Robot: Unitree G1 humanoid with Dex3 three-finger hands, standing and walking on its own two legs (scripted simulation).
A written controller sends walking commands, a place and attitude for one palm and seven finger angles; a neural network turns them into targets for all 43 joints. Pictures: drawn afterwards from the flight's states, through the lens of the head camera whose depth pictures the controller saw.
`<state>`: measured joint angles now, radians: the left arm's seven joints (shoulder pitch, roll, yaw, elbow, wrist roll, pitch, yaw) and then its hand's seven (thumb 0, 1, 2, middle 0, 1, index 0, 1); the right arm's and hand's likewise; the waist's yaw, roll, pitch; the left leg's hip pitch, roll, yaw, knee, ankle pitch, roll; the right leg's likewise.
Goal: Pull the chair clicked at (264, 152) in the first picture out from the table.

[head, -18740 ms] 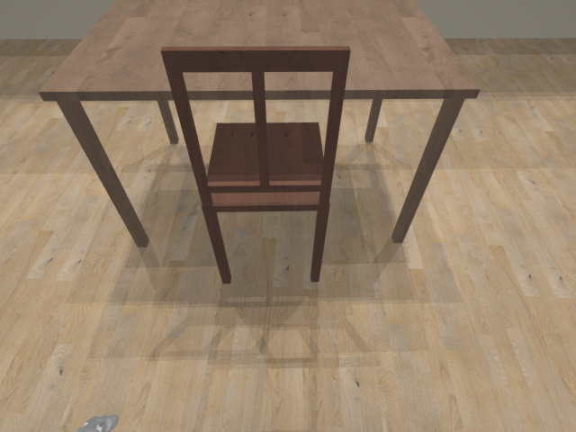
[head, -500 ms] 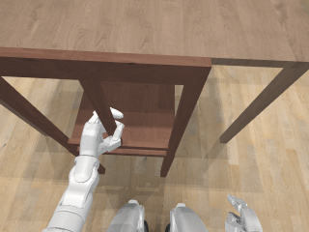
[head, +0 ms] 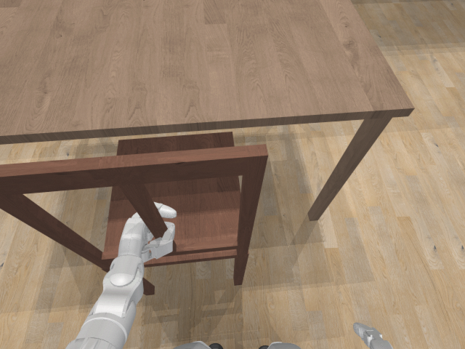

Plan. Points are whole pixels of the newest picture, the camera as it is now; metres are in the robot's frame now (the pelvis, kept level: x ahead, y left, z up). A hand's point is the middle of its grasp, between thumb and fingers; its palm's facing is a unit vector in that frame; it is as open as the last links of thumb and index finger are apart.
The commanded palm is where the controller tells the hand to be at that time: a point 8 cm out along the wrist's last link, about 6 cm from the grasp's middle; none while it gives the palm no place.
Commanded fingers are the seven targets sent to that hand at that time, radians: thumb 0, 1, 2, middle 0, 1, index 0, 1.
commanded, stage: step backward, pulling the chair out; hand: left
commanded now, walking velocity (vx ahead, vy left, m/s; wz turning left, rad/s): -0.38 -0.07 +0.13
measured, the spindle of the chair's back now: (155, 223) +0.34 +0.15 -0.05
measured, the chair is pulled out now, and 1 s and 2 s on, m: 0.06 0.22 0.43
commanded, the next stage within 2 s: none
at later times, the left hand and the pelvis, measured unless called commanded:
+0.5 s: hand (182, 284) +0.23 +0.09 -0.06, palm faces -0.01 -0.99 -0.11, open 5.5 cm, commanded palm +0.20 +0.15 -0.07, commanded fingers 0.00 0.90 0.90 -0.50 -1.45 -0.50 -1.45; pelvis -0.08 +0.00 +0.01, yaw +5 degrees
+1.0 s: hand (163, 337) +0.15 +0.11 -0.07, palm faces -0.10 -0.99 -0.13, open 5.5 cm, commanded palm +0.11 +0.17 -0.07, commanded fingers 0.00 0.90 0.90 -0.50 -1.45 -0.50 -1.45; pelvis -0.17 +0.04 -0.01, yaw +3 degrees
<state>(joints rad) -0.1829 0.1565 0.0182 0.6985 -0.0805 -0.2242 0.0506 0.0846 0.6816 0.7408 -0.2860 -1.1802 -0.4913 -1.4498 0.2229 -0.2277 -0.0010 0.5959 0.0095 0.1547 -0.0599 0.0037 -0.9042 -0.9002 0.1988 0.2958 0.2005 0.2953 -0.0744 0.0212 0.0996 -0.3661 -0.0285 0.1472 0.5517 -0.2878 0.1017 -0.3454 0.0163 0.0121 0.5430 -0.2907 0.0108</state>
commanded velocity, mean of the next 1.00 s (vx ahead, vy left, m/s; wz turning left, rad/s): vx -0.38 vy -0.02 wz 0.08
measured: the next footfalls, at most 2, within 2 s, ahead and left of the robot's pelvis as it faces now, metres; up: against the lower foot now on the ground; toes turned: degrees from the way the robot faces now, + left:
left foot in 0.54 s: -0.13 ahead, +0.17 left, +0.00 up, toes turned +2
right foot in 1.26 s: -0.24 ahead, -0.13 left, +0.00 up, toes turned -1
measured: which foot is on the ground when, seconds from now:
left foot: down 0.00-0.22, up 0.24-0.52, down 0.54-1.00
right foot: down 0.00-1.00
